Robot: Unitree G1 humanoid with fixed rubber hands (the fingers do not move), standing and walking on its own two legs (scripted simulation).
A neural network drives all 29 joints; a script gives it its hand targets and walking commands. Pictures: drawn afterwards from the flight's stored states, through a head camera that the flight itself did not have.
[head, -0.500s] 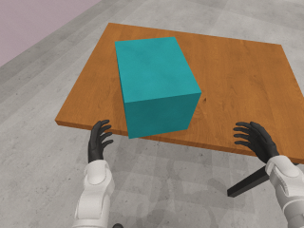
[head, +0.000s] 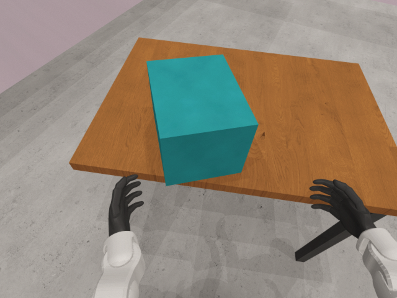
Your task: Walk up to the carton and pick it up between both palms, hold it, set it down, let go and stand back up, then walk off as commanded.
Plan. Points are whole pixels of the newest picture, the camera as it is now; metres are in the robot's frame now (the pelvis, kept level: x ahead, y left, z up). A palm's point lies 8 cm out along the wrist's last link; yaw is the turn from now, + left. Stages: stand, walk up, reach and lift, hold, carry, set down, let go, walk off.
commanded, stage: set down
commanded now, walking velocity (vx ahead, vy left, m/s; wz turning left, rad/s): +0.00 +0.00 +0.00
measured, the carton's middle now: (195, 118) +0.53 +0.03 +0.01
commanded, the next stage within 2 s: none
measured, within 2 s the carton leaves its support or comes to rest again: neither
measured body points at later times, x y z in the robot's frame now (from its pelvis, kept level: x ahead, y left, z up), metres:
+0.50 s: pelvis +0.02 +0.01 +0.00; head +0.06 +0.04 +0.45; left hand +0.25 +0.17 +0.02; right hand +0.27 -0.25 +0.00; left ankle +0.05 +0.18 -0.74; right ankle +0.03 -0.06 -0.74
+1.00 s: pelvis +0.03 +0.02 +0.00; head +0.06 +0.05 +0.45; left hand +0.22 +0.19 -0.03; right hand +0.24 -0.23 -0.04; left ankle +0.05 +0.18 -0.74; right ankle +0.03 -0.06 -0.74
